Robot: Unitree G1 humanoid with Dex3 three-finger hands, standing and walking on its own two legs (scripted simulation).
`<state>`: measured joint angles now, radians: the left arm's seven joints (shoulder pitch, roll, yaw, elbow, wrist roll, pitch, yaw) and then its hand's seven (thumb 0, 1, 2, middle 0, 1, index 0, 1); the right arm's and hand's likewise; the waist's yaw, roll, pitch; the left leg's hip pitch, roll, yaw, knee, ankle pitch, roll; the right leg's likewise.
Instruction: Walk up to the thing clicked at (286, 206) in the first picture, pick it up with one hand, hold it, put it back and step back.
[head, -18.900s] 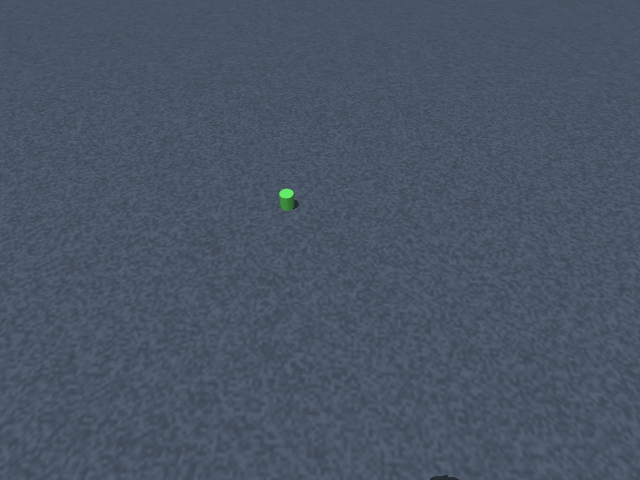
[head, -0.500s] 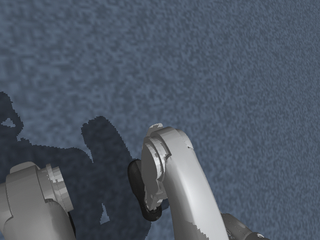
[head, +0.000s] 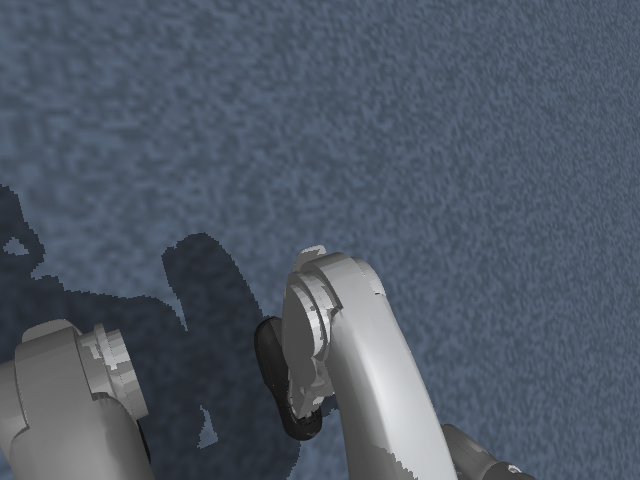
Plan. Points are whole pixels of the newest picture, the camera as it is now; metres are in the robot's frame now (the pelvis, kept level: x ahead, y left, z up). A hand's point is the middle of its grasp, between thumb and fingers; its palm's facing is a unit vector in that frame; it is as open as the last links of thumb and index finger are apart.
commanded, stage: close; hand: left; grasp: from above
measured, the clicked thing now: out of the picture +0.44 +0.33 -0.26
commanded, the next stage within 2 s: settle in 0.68 s
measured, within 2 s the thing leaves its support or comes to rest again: leaves its support in 1.08 s
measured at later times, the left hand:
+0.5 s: hand out of the picture +0.42 +0.33 -0.25, palm faces -0.45 -0.17 -0.88, open 10.3 cm
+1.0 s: hand out of the picture +0.42 +0.33 -0.24, palm faces -0.46 -0.17 -0.87, open 9.8 cm
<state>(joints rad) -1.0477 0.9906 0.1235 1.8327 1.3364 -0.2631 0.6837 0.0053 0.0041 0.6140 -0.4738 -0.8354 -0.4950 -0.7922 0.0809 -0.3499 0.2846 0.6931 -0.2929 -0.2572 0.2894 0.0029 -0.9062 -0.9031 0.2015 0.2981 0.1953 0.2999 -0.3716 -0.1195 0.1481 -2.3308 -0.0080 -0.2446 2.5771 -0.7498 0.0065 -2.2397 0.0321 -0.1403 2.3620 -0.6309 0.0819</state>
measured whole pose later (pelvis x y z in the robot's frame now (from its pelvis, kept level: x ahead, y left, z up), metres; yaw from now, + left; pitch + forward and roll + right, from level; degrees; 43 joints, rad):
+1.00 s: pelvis +0.00 +0.00 +0.01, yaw +0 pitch +28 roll -15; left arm -1.07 1.01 0.10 1.80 1.31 -0.25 0.64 0.02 -0.03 0.75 -0.58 -0.90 -0.58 -0.86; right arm 0.10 -0.36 0.30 0.65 -0.28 -0.25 0.27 0.00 -0.92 -0.91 0.20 0.30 0.20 0.30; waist -0.38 -0.13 0.17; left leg -2.32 -0.01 -0.25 2.55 -0.74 0.01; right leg -2.23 0.03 -0.15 2.33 -0.62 0.08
